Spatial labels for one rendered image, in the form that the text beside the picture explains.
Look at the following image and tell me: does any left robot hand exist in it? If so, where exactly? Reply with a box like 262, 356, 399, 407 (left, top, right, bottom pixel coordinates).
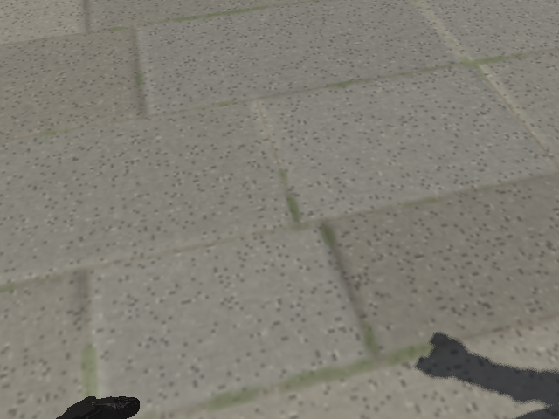
56, 396, 140, 419

